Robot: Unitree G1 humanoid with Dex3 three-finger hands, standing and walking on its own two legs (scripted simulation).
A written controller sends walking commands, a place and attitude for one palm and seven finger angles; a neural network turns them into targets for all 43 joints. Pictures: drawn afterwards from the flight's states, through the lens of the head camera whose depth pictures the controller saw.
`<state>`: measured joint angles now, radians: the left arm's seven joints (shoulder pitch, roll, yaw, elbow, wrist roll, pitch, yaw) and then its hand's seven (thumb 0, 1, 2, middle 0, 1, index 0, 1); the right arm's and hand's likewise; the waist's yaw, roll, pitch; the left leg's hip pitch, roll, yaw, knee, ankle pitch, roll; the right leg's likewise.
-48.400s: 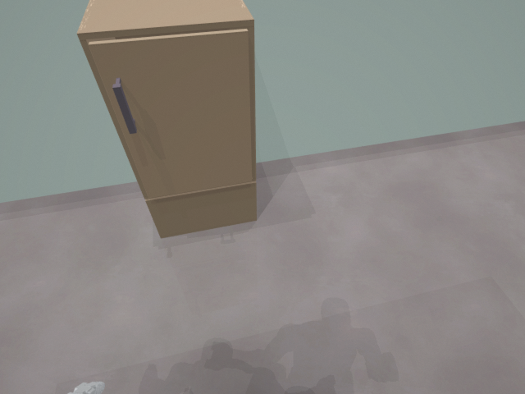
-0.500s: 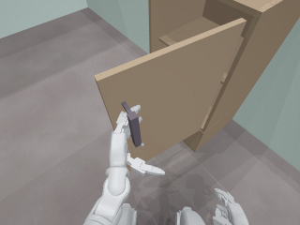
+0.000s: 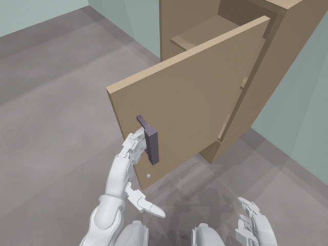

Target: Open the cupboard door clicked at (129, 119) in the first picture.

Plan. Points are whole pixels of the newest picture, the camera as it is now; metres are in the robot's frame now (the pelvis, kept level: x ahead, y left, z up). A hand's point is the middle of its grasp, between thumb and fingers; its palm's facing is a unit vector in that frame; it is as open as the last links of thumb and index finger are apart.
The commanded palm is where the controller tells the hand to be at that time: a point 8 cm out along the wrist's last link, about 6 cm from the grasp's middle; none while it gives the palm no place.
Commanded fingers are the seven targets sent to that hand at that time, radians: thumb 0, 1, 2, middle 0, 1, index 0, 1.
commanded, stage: slide the hand sideways off the handle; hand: left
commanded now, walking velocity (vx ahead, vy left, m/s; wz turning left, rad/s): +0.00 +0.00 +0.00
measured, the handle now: (147, 141) +0.35 +0.06 +0.05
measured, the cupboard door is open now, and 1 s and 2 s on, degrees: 84 83 83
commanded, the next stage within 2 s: draw the hand back to the body in 0.60 s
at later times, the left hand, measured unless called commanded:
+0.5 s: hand (119, 190) +0.23 +0.11 +0.04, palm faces -0.08 -1.00 -0.04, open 16.1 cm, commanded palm +0.21 +0.17 +0.05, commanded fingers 0.00 -0.50 0.30 -0.15 -0.30 -0.15 -0.30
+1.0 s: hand (90, 194) +0.21 +0.15 +0.09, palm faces -0.08 -0.99 -0.07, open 16.3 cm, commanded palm +0.19 +0.21 +0.10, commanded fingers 0.00 -0.50 0.30 -0.15 -0.30 -0.15 -0.30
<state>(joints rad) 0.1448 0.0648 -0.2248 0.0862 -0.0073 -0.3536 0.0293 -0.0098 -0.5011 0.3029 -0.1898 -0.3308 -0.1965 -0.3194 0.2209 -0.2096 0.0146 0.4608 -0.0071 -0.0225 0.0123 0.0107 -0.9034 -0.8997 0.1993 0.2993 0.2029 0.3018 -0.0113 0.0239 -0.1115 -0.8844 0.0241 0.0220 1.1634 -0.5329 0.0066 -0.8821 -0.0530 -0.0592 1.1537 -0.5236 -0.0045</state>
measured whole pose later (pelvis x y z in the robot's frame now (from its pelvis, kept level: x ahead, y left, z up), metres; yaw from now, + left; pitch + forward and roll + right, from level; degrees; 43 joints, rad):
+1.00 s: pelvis +0.01 +0.00 +0.01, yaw +1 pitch +11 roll -2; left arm 0.49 0.22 0.06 -0.25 -0.22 -0.25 -0.20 -0.01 -0.50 0.30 -0.15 -0.30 -0.15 -0.30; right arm 0.28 -0.22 0.03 0.42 0.04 -0.09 -0.06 0.01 -0.90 -0.90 0.20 0.30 0.20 0.30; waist -0.01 0.05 -0.13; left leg -0.79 0.03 -0.01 1.11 -0.53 0.00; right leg -0.76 -0.04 -0.09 1.07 -0.51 -0.01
